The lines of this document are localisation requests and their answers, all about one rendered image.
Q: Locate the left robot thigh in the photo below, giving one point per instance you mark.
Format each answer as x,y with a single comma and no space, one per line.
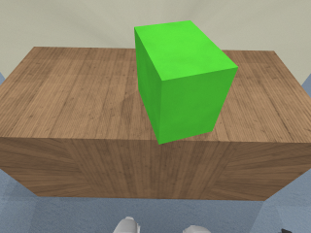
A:
127,225

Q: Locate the pedestal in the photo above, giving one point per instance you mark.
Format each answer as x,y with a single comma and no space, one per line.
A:
73,124

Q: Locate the carton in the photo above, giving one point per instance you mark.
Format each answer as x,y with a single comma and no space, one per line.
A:
183,79

